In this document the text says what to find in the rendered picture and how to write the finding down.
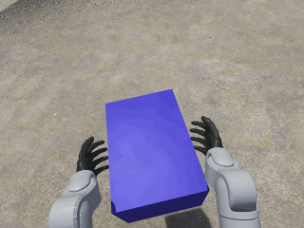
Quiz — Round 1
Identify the right robot hand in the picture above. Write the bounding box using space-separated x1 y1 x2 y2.
189 116 223 156

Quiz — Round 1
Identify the left robot hand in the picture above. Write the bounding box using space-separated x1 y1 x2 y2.
76 136 109 177

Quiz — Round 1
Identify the right robot forearm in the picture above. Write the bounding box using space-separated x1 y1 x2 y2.
204 147 261 228

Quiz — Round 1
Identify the left robot forearm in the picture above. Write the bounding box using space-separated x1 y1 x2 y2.
47 170 102 228

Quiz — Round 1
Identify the carton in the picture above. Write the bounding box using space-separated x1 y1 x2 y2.
105 89 210 223

